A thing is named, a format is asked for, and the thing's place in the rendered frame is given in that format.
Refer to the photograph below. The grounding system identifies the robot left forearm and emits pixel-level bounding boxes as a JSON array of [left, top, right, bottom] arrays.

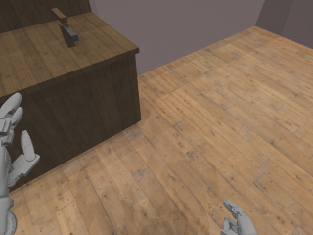
[[0, 197, 18, 235]]

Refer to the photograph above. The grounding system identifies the counter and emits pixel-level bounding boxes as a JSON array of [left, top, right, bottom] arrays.
[[0, 0, 141, 193]]

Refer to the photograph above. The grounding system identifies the tap lever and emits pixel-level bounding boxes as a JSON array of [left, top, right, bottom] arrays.
[[63, 25, 79, 42]]

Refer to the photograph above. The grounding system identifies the robot right hand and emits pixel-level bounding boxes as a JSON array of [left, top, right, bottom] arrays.
[[220, 199, 257, 235]]

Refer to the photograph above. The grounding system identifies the robot left hand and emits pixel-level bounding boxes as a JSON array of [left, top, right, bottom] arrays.
[[0, 92, 40, 198]]

